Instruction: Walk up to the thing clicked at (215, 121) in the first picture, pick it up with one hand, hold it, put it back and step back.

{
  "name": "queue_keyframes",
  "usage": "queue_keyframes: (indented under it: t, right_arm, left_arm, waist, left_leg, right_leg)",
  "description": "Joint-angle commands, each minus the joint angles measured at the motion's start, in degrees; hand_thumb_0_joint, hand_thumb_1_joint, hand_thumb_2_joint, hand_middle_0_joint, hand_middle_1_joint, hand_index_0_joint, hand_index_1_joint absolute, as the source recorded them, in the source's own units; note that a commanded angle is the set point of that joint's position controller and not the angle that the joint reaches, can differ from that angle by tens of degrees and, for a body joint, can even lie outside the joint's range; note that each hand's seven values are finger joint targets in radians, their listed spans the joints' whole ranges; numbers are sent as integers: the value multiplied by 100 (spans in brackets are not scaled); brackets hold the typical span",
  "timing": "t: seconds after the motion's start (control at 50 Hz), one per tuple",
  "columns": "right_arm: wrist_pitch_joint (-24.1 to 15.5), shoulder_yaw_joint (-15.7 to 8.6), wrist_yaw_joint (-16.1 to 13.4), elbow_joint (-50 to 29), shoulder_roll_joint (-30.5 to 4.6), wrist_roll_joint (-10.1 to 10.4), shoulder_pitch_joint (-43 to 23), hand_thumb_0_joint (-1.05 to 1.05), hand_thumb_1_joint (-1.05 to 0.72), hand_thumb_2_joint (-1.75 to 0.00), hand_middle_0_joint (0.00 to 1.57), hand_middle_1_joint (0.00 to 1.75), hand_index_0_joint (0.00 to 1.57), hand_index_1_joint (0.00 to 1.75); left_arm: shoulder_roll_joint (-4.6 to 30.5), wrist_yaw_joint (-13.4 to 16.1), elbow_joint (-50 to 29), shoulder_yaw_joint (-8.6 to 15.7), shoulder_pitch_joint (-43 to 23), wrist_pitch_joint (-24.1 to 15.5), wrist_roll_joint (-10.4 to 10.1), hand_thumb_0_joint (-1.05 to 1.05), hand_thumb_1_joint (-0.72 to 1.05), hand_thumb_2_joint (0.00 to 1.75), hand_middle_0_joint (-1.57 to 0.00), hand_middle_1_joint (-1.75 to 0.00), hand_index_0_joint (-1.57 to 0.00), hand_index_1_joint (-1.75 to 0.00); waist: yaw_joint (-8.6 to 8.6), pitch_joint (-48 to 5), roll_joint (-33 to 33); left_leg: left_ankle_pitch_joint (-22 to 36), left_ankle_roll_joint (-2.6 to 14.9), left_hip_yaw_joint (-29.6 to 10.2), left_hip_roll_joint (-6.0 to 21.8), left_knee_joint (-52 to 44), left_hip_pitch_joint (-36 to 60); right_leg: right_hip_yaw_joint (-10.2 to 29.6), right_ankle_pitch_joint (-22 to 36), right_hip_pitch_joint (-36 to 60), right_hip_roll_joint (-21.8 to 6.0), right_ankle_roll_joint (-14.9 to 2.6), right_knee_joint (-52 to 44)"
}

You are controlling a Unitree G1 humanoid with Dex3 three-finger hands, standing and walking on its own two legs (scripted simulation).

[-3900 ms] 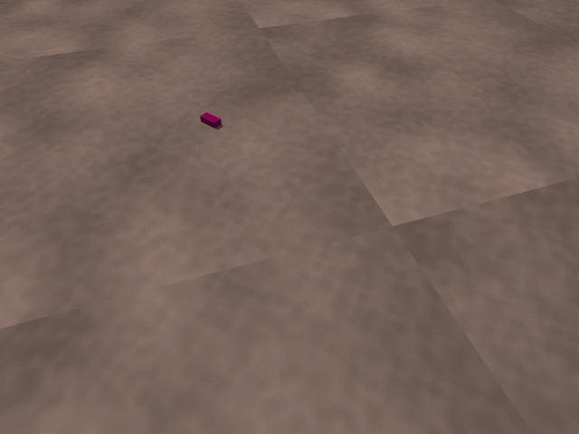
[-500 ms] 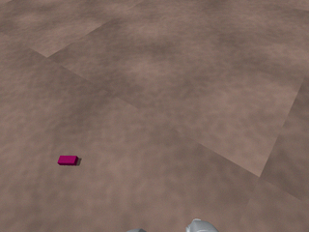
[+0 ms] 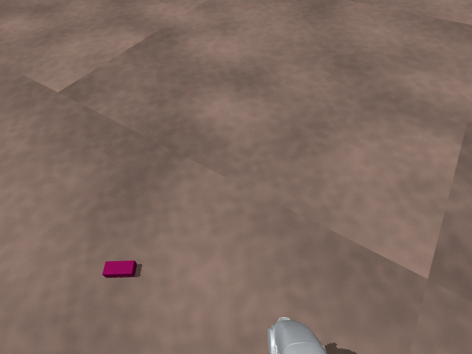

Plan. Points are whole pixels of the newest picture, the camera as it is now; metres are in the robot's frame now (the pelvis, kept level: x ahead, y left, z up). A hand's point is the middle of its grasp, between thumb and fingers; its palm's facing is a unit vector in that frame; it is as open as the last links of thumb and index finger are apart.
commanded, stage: walk up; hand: left
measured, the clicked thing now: (120, 269) +0.58 +0.48 -0.73
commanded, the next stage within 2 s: none
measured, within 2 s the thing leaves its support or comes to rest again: neither
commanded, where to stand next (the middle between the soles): +0.17 +0.23 m, yaw -3 degrees
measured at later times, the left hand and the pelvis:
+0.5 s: hand out of the picture +0.10 +0.56 -0.13, palm faces -0.01 -0.77 -0.64, open 7.4 cm; pelvis +0.06 +0.21 -0.03, yaw +0 degrees
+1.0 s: hand out of the picture +0.25 +0.52 -0.15, palm faces -0.09 -0.94 -0.32, open 7.4 cm; pelvis +0.11 +0.29 +0.00, yaw -2 degrees
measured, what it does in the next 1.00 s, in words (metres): steps to the left: right foot, then left foot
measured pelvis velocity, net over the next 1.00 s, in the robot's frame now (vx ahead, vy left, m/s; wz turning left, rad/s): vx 0.11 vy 0.29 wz -0.04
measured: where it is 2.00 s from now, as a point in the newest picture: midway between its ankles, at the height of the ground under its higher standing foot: outside the picture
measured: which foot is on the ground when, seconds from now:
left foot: down 0.00-0.08, up 0.10-0.42, down 0.44-1.00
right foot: up 0.00-0.06, down 0.08-0.46, up 0.48-0.80, down 0.82-1.00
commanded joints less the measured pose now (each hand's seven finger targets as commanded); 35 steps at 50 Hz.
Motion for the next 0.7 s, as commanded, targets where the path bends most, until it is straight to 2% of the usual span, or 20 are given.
queue_keyframes:
  t: [0.0, 0.02, 0.04, 0.06, 0.08, 0.1, 0.16, 0.2, 0.28, 0.34, 0.36, 0.4, 0.42, 0.44, 0.46, 0.48, 0.5, 0.54, 0.6, 0.68]
  right_arm:
    - [-68, -330, -51, -739, -1203, -13, -527, 0, -90, -90, 20, 30, 20, 30]
    - [-54, -303, -27, -896, -1126, 38, -752, 0, -90, -90, 20, 30, 20, 30]
    - [-70, -226, -33, -931, -836, 121, -520, 0, -90, -90, 20, 30, 20, 30]
    - [-39, -138, -73, -967, -565, 124, -47, 0, -90, -90, 20, 30, 20, 30]
    - [127, -317, -138, -866, -1119, 63, 28, 0, -90, -90, 20, 30, 20, 30]
    - [209, -433, -177, -812, -1316, 31, -85, 0, -90, -90, 20, 30, 20, 30]
    - [190, -470, -126, -531, -1382, 49, 197, 0, -90, -90, 20, 30, 20, 30]
    - [205, -470, -49, -422, -1314, 27, 321, 0, -90, -90, 20, 30, 20, 30]
    - [251, -457, 92, -557, -1212, 15, 51, 0, -90, -90, 20, 30, 20, 30]
    - [245, -524, 159, -643, -1270, -6, -185, 0, -90, -90, 20, 30, 20, 30]
    - [242, -543, 153, -592, -1275, -2, -74, 0, -90, -90, 20, 30, 20, 30]
    - [199, -601, 110, -327, -1282, -12, 701, 0, -90, -90, 20, 30, 20, 30]
    - [150, -658, 61, -160, -1410, -104, 1210, 0, -90, -90, 20, 30, 20, 30]
    - [98, -740, 29, -323, -2128, -110, 1165, 0, -90, -90, 20, 30, 20, 30]
    - [50, -751, -28, -443, -2546, 38, 292, 0, -90, -90, 20, 30, 20, 30]
    - [12, -648, -74, -593, -1999, -34, -44, 0, -90, -90, 20, 30, 20, 30]
    - [-12, -534, -132, -532, -1766, -28, -28, 0, -90, -90, 20, 30, 20, 30]
    - [-148, -466, -238, -424, -1700, 128, -107, 0, -90, -90, 20, 30, 20, 30]
    - [-338, -296, -331, -271, -1442, 218, -24, 0, -90, -90, 20, 30, 20, 30]
    - [-547, -145, -519, -53, -1332, 315, 83, 0, -90, -90, 20, 30, 20, 30]
  left_arm:
    - [1058, 134, -279, 403, 869, -168, -38, 0, 90, 90, -20, -30, -20, -30]
    - [1209, 187, -116, 509, 1535, -163, -16, 0, 90, 90, -20, -30, -20, -30]
    - [1641, 278, -77, 697, 2074, -148, 72, 0, 90, 90, -20, -30, -20, -30]
    - [2038, 378, -315, 761, 2061, -124, 135, 0, 90, 90, -20, -30, -20, -30]
    - [2144, 412, -609, 706, 1379, -69, 115, 0, 90, 90, -20, -30, -20, -30]
    - [2120, 428, -751, 699, 907, -65, 63, 0, 90, 90, -20, -30, -20, -30]
    - [1664, 363, -909, 580, 288, -120, 144, 0, 90, 90, -20, -30, -20, -30]
    - [1655, 296, -888, 602, 386, -159, 204, 0, 90, 90, -20, -30, -20, -30]
    - [2060, 249, -970, 763, 99, -163, 309, 0, 90, 90, -20, -30, -20, -30]
    - [2232, 224, -893, 822, 326, -121, 345, 0, 90, 90, -20, -30, -20, -30]
    - [2263, 223, -871, 830, 288, -93, 331, 0, 90, 90, -20, -30, -20, -30]
    - [2108, 235, -876, 764, -43, -1, 328, 0, 90, 90, -20, -30, -20, -30]
    - [1673, 243, -836, 634, 34, 67, 347, 0, 90, 90, -20, -30, -20, -30]
    - [1023, 277, -1030, 429, -229, 75, 210, 0, 90, 90, -20, -30, -20, -30]
    - [1339, 409, -922, 423, -567, 10, 237, 0, 90, 90, -20, -30, -20, -30]
    - [1552, 381, -744, 423, -559, -14, 156, 0, 90, 90, -20, -30, -20, -30]
    - [1375, 310, -516, 449, -239, -2, 79, 0, 90, 90, -20, -30, -20, -30]
    - [1355, 155, -312, 423, 283, -37, 46, 0, 90, 90, -20, -30, -20, -30]
    - [1015, -80, -370, 384, 33, 11, 135, 0, 90, 90, -20, -30, -20, -30]
    - [804, -200, -529, 343, -300, 196, 111, 0, 90, 90, -20, -30, -20, -30]
  waist:
    - [535, -549, 730]
    - [945, -836, 301]
    - [1230, -1151, -475]
    - [1034, -1407, -1330]
    - [848, -1308, -158]
    - [695, -893, 129]
    - [351, -173, -242]
    - [338, -291, -555]
    - [291, -225, -1394]
    - [468, -419, -1354]
    - [415, -477, -1275]
    - [-75, -700, -729]
    - [-353, -791, 142]
    - [-491, -290, 2392]
    - [-233, 213, 2031]
    - [-145, 502, 820]
    - [34, 420, 545]
    - [325, 45, 965]
    - [354, -108, 574]
    - [390, -428, 293]
  left_leg:
    - [3158, 916, -1081, 1005, -872, 139]
    - [3159, 588, -710, 762, -64, -394]
    - [2402, 190, -575, 449, 1155, -1120]
    - [-934, -198, -808, -123, 2241, -2236]
    - [-1229, -350, -1473, -45, 3216, -2203]
    - [-1015, -357, -1717, 166, 3727, -2165]
    - [-191, -355, -1802, 272, 3511, -1956]
    - [3, -392, -1663, 278, 3410, -1733]
    - [-184, -427, -1097, 615, 2052, -1250]
    - [-615, -362, -645, 463, 1325, -896]
    - [-638, -351, -510, 401, 1121, -780]
    - [-305, -295, -249, 143, 22, 278]
    - [-755, -175, -500, -30, -652, 946]
    - [-1915, 331, -3747, 1469, -2468, 612]
    - [-2689, 1119, -4883, 1962, -3049, -356]
    - [-1747, 951, -3857, 1653, -2530, -370]
    - [-1026, 739, -3314, 1368, -2074, -126]
    - [331, 797, -2907, 1327, -1480, 389]
    - [2090, 896, -2650, 1517, -1353, 193]
    - [4450, 467, -2268, 1539, -990, 827]
  right_leg:
    - [-7, 1240, 1343, 72, -47, -1915]
    - [3, 2008, 2550, 79, -55, -2641]
    - [1014, 1685, 3585, -343, -129, -3057]
    - [3564, 1830, 4224, -2080, -766, -3442]
    - [4481, 389, 3246, -2720, -1488, -3902]
    - [4352, -334, 2439, -2794, -1776, -4120]
    - [2560, -185, 1283, -1793, -1163, -3737]
    - [1933, 235, 1093, -1603, -1124, -3453]
    - [1401, -641, 418, -1353, -1005, -3399]
    - [1490, -978, 415, -1300, -993, -3063]
    - [1545, -994, 396, -1327, -976, -2912]
    - [1099, -1022, -127, -1078, -689, -1917]
    - [512, -832, -684, -686, -389, -577]
    - [-192, -1441, -2227, 559, 1, 1129]
    - [567, -1151, -1946, 82, -157, 1395]
    - [673, -537, -1959, -59, -52, 1400]
    - [779, -335, -1860, -44, -19, 1394]
    - [613, -52, -1392, -340, -18, 888]
    - [546, -8, -402, -229, 14, 237]
    - [610, 455, 94, -120, -138, -434]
